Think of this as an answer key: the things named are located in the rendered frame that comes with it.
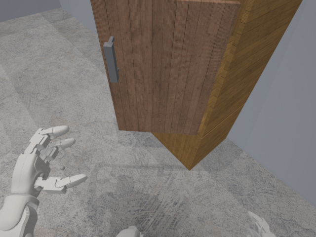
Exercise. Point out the handle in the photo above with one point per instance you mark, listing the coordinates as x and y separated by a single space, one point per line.
110 56

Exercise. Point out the robot left hand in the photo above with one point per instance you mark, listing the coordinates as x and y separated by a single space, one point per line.
30 165

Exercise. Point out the left robot forearm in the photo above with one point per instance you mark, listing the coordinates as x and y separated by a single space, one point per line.
18 215

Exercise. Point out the robot right hand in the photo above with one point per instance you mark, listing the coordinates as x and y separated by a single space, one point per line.
261 226

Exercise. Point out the cupboard door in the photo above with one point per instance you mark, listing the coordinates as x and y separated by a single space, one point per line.
168 53

